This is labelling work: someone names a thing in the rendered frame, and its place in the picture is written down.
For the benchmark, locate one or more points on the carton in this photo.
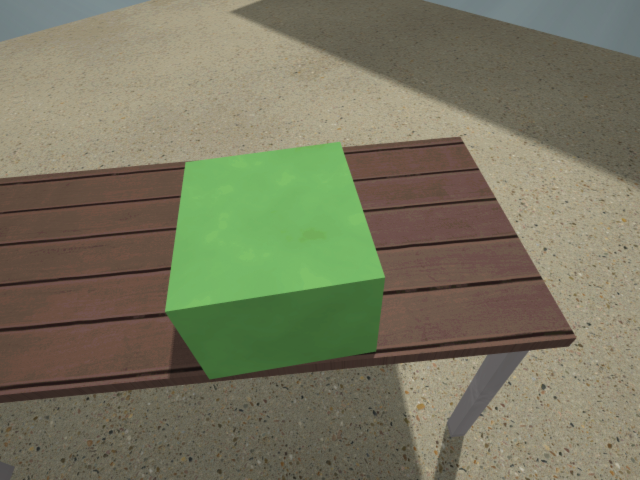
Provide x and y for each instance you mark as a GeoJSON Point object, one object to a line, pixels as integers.
{"type": "Point", "coordinates": [273, 263]}

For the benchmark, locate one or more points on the table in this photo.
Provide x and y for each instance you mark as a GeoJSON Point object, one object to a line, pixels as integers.
{"type": "Point", "coordinates": [85, 261]}

